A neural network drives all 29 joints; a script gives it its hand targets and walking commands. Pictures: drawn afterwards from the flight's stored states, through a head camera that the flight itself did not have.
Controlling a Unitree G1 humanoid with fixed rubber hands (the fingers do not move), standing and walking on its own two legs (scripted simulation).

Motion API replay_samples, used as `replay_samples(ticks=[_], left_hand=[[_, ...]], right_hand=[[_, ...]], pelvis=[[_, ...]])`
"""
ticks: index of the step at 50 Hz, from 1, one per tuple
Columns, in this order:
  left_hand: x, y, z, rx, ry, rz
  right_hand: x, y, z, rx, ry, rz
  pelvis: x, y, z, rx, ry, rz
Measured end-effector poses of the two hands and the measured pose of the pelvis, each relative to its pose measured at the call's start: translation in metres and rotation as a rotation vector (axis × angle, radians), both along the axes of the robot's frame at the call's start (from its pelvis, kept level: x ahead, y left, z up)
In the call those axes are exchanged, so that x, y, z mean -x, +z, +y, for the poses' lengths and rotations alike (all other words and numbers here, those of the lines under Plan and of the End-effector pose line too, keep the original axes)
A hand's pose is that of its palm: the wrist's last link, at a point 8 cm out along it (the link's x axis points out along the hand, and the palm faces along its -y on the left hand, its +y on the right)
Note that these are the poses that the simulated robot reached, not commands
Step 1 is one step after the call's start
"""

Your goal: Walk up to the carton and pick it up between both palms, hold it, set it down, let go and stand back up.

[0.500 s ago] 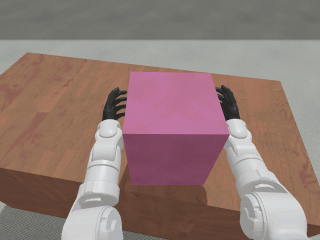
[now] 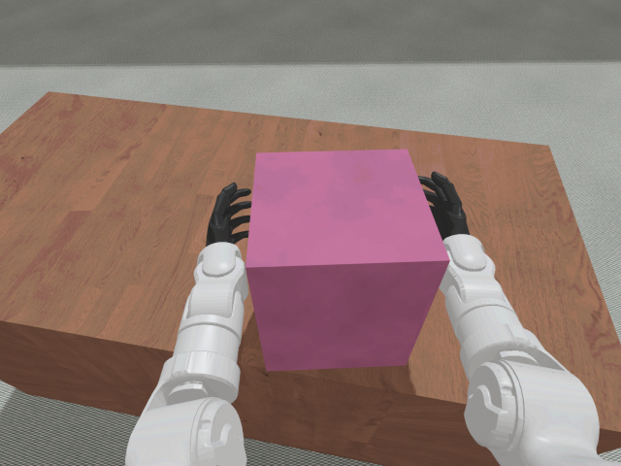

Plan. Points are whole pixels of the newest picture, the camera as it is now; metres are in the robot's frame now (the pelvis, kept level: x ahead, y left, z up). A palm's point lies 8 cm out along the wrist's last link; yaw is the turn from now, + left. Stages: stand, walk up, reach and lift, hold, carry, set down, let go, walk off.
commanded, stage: set down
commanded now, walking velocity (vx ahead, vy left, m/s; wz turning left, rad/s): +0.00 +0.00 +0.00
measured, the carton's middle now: (334, 263) +0.41 +0.03 +0.02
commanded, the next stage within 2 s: none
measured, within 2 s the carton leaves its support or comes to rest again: rests again in 0.48 s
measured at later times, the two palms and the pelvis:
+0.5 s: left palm (220, 248) +0.39 +0.19 +0.05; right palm (438, 235) +0.45 -0.11 +0.06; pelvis +0.01 +0.01 +0.00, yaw +0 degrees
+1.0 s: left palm (222, 253) +0.38 +0.19 +0.05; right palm (440, 238) +0.44 -0.11 +0.06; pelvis +0.00 +0.00 +0.00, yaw +0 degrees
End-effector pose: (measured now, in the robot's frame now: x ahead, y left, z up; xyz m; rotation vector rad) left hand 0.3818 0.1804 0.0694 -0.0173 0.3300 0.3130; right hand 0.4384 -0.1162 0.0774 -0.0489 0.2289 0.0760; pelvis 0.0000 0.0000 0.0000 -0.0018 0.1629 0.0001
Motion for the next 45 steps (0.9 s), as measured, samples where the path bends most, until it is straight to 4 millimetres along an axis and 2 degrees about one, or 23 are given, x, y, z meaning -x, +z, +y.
replay_samples(ticks=[13,26,45], left_hand=[[-0.002,-0.02,0.01,0.006,0.036,-0.004],[-0.004,-0.02,0.008,-0.01,0.016,-0.013],[0.001,-0.021,0.005,-0.007,0.027,-0.027]], right_hand=[[-0.013,-0.015,0.012,0.028,0.041,-0.007],[-0.008,-0.02,0.008,0.025,0.023,-0.014],[-0.006,-0.021,0.006,0.029,0.034,-0.021]], pelvis=[[-0.004,-0.002,0.001,0.0,0.006,0.067],[-0.006,-0.002,0.008,0.005,0.004,0.073],[-0.001,-0.001,0.002,-0.002,0.002,0.061]])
